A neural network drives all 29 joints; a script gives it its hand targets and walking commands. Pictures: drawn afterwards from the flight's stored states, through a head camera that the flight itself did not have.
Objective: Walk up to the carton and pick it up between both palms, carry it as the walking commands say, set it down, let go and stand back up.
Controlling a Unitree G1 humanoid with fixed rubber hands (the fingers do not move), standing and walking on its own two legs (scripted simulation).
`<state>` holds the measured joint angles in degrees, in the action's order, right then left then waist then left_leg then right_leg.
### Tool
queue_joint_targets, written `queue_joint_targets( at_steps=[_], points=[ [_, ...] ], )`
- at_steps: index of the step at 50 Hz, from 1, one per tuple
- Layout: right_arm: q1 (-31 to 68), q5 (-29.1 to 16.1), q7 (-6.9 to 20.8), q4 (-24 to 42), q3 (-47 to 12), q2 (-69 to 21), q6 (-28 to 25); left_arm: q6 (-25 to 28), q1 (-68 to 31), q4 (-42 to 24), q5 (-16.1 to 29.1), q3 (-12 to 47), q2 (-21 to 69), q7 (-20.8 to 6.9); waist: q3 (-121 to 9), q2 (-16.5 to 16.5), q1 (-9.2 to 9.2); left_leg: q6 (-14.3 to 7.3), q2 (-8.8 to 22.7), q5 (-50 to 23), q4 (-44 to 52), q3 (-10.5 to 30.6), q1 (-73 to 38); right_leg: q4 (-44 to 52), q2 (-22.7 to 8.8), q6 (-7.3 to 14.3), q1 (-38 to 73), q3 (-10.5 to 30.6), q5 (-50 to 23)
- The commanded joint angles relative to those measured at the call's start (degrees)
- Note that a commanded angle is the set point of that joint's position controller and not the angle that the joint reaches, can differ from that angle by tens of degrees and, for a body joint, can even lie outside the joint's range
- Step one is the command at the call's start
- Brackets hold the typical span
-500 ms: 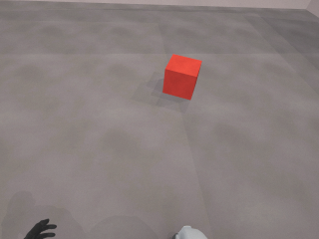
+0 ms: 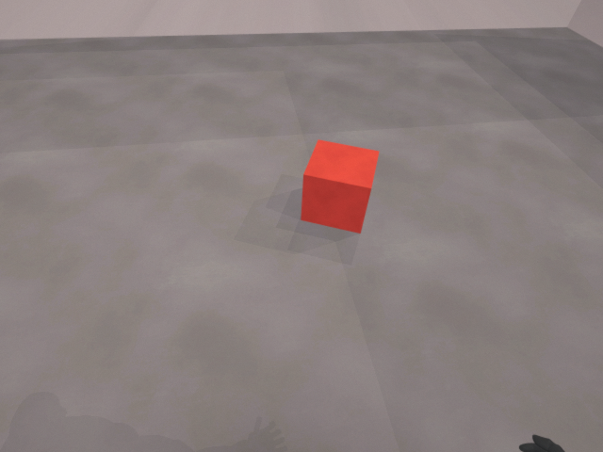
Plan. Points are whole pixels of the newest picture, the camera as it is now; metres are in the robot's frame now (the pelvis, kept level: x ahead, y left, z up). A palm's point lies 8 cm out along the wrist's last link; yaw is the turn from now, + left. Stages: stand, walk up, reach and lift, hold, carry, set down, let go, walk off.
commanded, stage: walk up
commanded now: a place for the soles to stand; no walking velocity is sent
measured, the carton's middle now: (339, 186) +1.30 -0.18 -0.62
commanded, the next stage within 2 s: none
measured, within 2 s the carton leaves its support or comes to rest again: neither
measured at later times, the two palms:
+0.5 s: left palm (147, 306) +0.35 +0.26 -0.05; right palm (552, 373) +0.27 -0.38 -0.09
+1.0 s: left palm (193, 226) +0.55 +0.23 -0.07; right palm (537, 276) +0.44 -0.42 -0.07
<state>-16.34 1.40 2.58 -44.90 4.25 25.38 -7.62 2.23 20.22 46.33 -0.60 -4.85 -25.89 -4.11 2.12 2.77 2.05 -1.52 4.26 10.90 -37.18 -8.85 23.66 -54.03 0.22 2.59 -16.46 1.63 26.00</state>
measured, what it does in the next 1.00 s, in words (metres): walks ahead: right foot, then left foot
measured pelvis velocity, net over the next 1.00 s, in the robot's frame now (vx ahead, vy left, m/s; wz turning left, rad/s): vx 0.43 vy -0.08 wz -0.10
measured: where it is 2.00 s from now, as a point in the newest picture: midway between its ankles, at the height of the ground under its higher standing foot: (330, 303)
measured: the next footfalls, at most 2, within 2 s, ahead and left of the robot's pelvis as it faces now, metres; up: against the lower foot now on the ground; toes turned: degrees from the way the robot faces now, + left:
right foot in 0.32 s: +0.28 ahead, -0.16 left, +0.00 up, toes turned -11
left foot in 0.68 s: +0.47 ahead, +0.07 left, +0.00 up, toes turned +4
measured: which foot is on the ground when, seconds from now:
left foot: down 0.00-0.34, up 0.36-0.66, down 0.68-1.00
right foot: up 0.00-0.30, down 0.32-0.70, up 0.72-1.00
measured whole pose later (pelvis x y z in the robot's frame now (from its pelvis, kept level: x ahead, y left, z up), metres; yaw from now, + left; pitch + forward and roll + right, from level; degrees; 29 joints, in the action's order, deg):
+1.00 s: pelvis +0.43 -0.08 +0.01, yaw -6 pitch -1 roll +2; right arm -20.0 0.6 3.0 -44.6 4.2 27.5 -5.0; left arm 3.7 15.7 47.7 -1.0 -4.6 -24.4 -5.2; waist 1.9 0.8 -1.9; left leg -0.5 5.5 18.2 -33.1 -9.2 13.5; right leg -37.0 -5.0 0.6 -25.0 -2.8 14.3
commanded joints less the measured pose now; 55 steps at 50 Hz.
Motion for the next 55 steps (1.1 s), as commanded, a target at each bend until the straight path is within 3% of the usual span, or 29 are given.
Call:
queue_joint_targets(
  at_steps=[1,3,7,10,13,15,16,17,18,19,20,23,26,30,32,33,34,35,36,39,41,43,48,50,51,52,53,54,55],
  points=[
    [-3.9,-1.51,-2.07,3.28,4.61,16.41,-0.59,2.33,-5.17,-5.71,0.86,-1.35,-10.62,0.41,1.01,-5.83,-3.73,-13.22,21.77,23.78,24.49,28.12,-18.98,-16.18,-5.19,-0.13,-28.82,4.76,-4.74],
    [-3.35,-0.81,-1.6,3.66,4.0,13.99,-0.59,2.21,-2.43,-3.43,0.63,-2.12,-10.33,-0.43,0.69,-10.19,-3.76,-10.14,15.1,9.88,23.84,14.36,-15.85,-5.86,-6.85,-1.93,-21.8,2.71,-7.03],
    [-1.78,-0.35,-1.28,4.08,4.2,16.3,-0.72,1.16,-6.44,-3.69,0.63,-1.91,-8.02,-2.29,1.05,-12.73,-2.81,-10.01,13.08,13.1,25.09,5.25,-8.91,9.65,-7.49,-2.37,-13.35,-1.64,-10.88],
    [-2.19,-0.63,-0.58,3.65,4.28,16.25,-0.21,1.28,-9.01,-3.15,-0.11,-2.77,-7.78,-2.82,1.31,-8.61,-3.51,-9.64,12.7,13.4,24.73,4.28,-9.55,16.2,-5.14,-2.15,-9.1,-7.2,-16.26],
    [-0.61,-1.09,-0.37,3.51,4.06,16.07,0.78,1.55,-7.34,-1.86,0.16,-3.29,-7.49,-2.46,-0.84,-8.07,-1.36,-8.17,12.48,10.29,18.72,2.21,-9.39,20.53,-3.48,-1.11,-1.73,-9.0,-18.23],
    [-2.5,-1.15,-0.55,3.31,2.72,13.26,1.1,2.06,-3.05,-0.99,-0.12,-4.67,-9.41,-1.38,-3.94,-0.03,1.56,-6.09,8.8,-1.75,1.84,-2.1,-4.9,24.79,-1.13,1.18,10.06,-8.9,-12.37],
    [-3.72,-1.3,-0.37,4.18,1.57,9.28,1.11,2.79,6.18,0.61,-0.74,-6.67,-14.34,-0.17,-9.07,14.56,6.73,-2.93,3.75,-0.53,-19.87,-3.24,4.56,31.64,-11.22,5.27,21.47,9.08,-1.4],
    [-3.85,-2.25,-0.67,5.64,0.89,9.2,1.43,3.14,6.96,-1.74,-0.22,-6.86,-19.56,0.78,-8.86,16.76,5.88,0.2,-3.45,18.52,-30.14,2.0,18.83,38.99,-24.06,11.84,26.54,34.01,-0.39],
    [-0.52,-1.89,-1.43,3.53,1.81,14.1,1.71,2.95,3.05,-2.33,1.38,-5.97,-17.02,0.97,-5.89,6.78,4.61,-0.71,1.38,17.06,-34.13,7.92,18.36,36.7,-23.69,14.1,21.13,31.02,-4.31],
    [-0.05,-2.38,-1.21,3.42,1.29,13.42,1.56,2.96,1.31,-2.42,1.62,-5.89,-15.98,1.2,-4.71,1.02,3.88,-0.94,2.58,13.96,-32.57,9.92,18.23,36.13,-22.29,13.53,20.99,23.56,-10.84],
    [-1.82,-1.83,-1.33,2.78,1.54,12.09,1.6,3.16,0.98,-3.08,1.66,-4.95,-14.31,1.79,-3.31,2.14,2.86,-0.78,3.08,10.81,-30.95,10.45,16.9,33.62,-20.16,11.86,17.51,17.08,-22.81],
    [-5.51,-0.99,-0.09,0.46,1.58,11.6,2.69,3.26,-2.44,-4.37,0.64,-4.16,-13.1,1.74,-1.18,6.67,-0.38,0.75,3.03,6.52,-21.43,7.68,8.05,35.53,-14.79,9.31,5.36,4.62,-22.44],
    [-2.39,-0.92,0.83,1.15,1.59,9.36,2.5,3.37,-2.17,-6.14,0.16,-3.87,-12.83,1.52,-0.16,7.11,0.36,2.54,2.97,5.25,-9.31,4.53,6.32,35.83,-15.09,12.11,3.74,1.82,-21.71],
    [1.12,-0.99,1.45,2.49,2.02,9.14,1.9,3.26,-2.31,-6.18,0.25,-3.43,-13.17,0.91,-0.77,5.3,0.49,1.23,0.02,-0.48,0.96,1.16,0.53,33.98,-13.96,9.8,2.86,0.17,-14.59],
    [-3.42,-1.03,1.06,1.39,2.56,9.36,1.25,2.96,-4.93,-7.15,0.22,-2.87,-13.37,0.86,-2.85,3.24,-2.96,0.12,-1.62,-3.74,6.47,0.46,-10.88,28.27,-13.45,7.43,-1.0,-1.45,-15.88],
    [-8.48,-0.6,0.46,-0.73,3.3,11.31,0.91,2.93,-4.15,-7.3,0.26,-1.87,-10.83,1.02,-6.33,-2.26,-5.26,-1.55,-3.11,-0.04,6.31,0.3,-20.72,19.59,-10.81,6.07,-4.97,-3.86,-20.28],
    [-14.98,-0.04,-0.52,-1.58,4.57,15.63,0.36,2.95,-2.82,-7.86,0.65,-0.47,-7.67,1.36,-8.85,-14.69,-9.22,-5.97,7.72,7.61,13.38,16.32,-30.28,0.15,-5.52,2.89,-14.97,-8.5,-17.73],
    [-16.73,0.22,-1.2,0.08,5.33,19.85,-0.05,2.83,-3.25,-9.03,1.1,0.11,-5.07,1.58,-6.43,-19.48,-9.21,-12.02,21.9,10.49,21.07,39.45,-33.78,-11.57,1.22,0.48,-28.16,-4.42,3.98],
    [-12.85,-2.05,-1.26,1.29,5.42,18.85,0.3,2.15,-4.65,-7.0,0.63,-1.99,-11.79,2.38,-6.06,-6.13,-9.2,-16.17,23.68,15.47,21.41,40.89,-28.47,-16.05,-2.0,0.21,-24.85,2.13,3.22],
    [-3.97,-1.57,-1.52,3.16,4.21,14.7,0.87,2.07,-1.58,-4.17,0.71,-1.8,-10.85,1.63,0.9,-7.25,-3.41,-13.35,17.39,17.5,23.1,23.84,-13.89,-9.16,-6.67,-0.84,-20.87,2.81,-1.8],
    [-2.89,-0.76,-1.2,3.84,3.77,14.34,0.97,1.8,0.26,-2.63,0.93,-1.51,-9.37,0.47,0.75,-14.15,-3.24,-11.52,11.82,11.28,22.02,13.06,-9.95,0.74,-6.74,-1.84,-15.6,-0.58,-3.47],
    [-2.64,-0.47,-1.04,4.01,4.04,15.29,0.76,1.57,-0.99,-2.59,-0.06,-1.93,-9.03,-0.2,-0.1,-12.92,-3.22,-12.01,13.62,14.49,22.67,12.99,-7.13,6.73,-6.82,-2.21,-11.66,-1.42,-6.2],
    [0.94,-1.18,0.17,4.97,3.61,15.48,1.63,2.25,-0.4,-0.2,-0.35,-3.47,-8.8,-0.78,-1.43,-9.05,-0.6,-9.2,10.95,24.63,18.51,8.1,1.63,17.14,-2.75,-2.13,2.45,-8.3,-15.66],
    [0.16,-0.79,0.19,4.85,2.07,11.83,2.09,3.15,4.89,1.13,-0.36,-4.69,-11.52,0.28,-4.39,0.02,2.76,-5.74,7.02,26.12,1.85,4.02,7.33,23.35,-2.99,-0.16,14.32,-4.34,-8.28],
    [1.07,-1.08,0.15,5.77,0.76,7.28,2.1,3.72,9.11,1.78,-0.99,-6.36,-16.21,1.3,-3.95,15.1,6.47,-2.39,0.19,21.44,-17.96,-0.76,17.6,33.78,-13.4,4.15,19.91,14.82,10.84],
    [0.82,-1.15,-0.19,6.29,0.5,8.71,2.5,4.14,7.56,-1.18,-0.98,-6.43,-19.61,2.0,-1.44,13.16,5.49,-0.49,-2.24,19.54,-27.64,5.24,25.65,42.37,-24.5,11.25,18.26,34.89,17.98],
    [2.74,-1.39,-0.95,4.78,1.66,12.48,2.77,3.78,3.22,-1.86,0.09,-5.72,-17.88,2.12,1.59,4.19,3.97,-0.79,0.31,16.68,-30.18,11.26,23.72,42.08,-24.58,13.24,11.56,33.17,16.55],
    [1.62,-1.24,-0.69,3.82,1.62,12.6,2.68,3.82,2.36,-2.4,0.5,-5.28,-16.63,2.33,3.2,0.05,2.64,-1.2,2.36,12.52,-29.41,11.79,21.45,40.38,-21.78,11.92,8.7,27.04,9.36],
    [-1.48,-1.09,-0.52,2.51,1.68,12.2,2.64,3.89,0.93,-2.28,0.27,-4.77,-16.01,2.53,1.16,2.38,1.34,-0.78,2.57,10.76,-26.35,12.44,20.25,37.63,-20.39,11.51,10.36,21.92,1.38]
  ],
)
